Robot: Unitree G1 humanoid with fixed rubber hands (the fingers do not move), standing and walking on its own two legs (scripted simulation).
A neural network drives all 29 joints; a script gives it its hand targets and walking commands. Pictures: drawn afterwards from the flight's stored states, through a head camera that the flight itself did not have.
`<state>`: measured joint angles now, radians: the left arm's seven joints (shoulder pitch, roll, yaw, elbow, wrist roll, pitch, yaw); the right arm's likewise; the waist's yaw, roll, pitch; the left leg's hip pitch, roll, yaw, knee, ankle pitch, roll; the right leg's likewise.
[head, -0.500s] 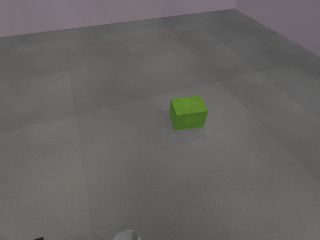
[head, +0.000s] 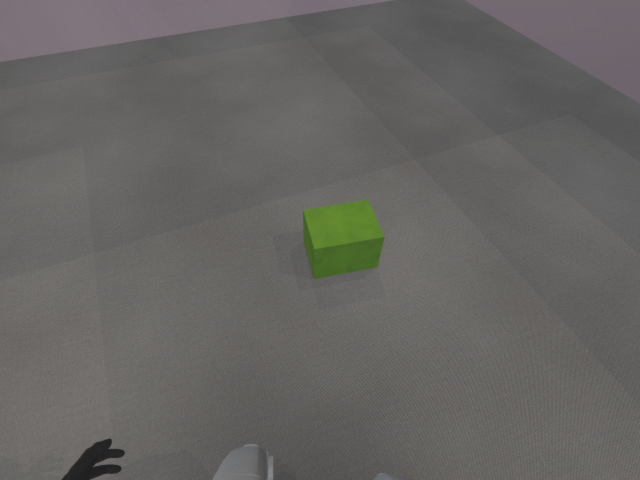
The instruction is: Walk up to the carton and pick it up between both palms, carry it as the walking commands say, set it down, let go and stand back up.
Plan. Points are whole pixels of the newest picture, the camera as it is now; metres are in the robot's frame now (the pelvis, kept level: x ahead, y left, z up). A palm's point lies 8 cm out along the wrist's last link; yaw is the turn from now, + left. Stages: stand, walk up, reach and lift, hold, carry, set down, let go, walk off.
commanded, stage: walk up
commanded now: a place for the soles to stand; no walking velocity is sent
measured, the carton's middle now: (341, 239) +0.99 -0.06 -0.65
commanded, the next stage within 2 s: none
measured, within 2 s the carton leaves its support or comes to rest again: neither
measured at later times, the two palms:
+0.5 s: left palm (154, 400) +0.24 +0.25 -0.10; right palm (631, 429) +0.22 -0.42 -0.10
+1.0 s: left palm (219, 303) +0.40 +0.19 -0.11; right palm (604, 315) +0.38 -0.45 -0.08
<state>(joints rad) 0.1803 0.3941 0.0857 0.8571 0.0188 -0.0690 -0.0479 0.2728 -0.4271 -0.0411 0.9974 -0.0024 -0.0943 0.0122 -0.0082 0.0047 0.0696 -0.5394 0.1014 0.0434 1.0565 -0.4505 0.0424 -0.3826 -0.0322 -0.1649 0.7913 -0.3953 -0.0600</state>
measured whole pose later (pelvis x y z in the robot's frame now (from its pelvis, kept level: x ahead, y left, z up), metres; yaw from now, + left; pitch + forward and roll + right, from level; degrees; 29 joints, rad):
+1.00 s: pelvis +0.32 -0.12 +0.01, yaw -1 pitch -2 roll +2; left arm 0.22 0.40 0.06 0.93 0.01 -0.04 -0.06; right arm 0.24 -0.42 -0.05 0.90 -0.02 -0.10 0.01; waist -0.01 -0.06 0.09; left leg -0.31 0.09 0.18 0.72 -0.37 0.00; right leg -0.53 -0.09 -0.04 0.86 -0.38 -0.03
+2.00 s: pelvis +0.48 -0.14 +0.04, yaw +2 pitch -2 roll +0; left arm 0.05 0.35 0.02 1.15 0.01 -0.03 0.01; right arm 0.01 -0.32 -0.01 1.16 0.00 -0.01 0.01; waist 0.01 0.00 0.07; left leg -0.18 0.03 0.13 0.41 -0.19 0.02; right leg -0.08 -0.06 -0.15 0.39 -0.28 0.01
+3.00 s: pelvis +0.51 -0.17 +0.02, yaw +8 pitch -3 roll -1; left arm 0.20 0.36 0.08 0.94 0.03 0.01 -0.03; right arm 0.31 -0.40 -0.06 1.04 -0.02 -0.02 0.01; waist -0.02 0.02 0.07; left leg -0.35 0.04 0.03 0.80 -0.45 0.00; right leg -0.25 -0.06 -0.14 0.62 -0.31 -0.01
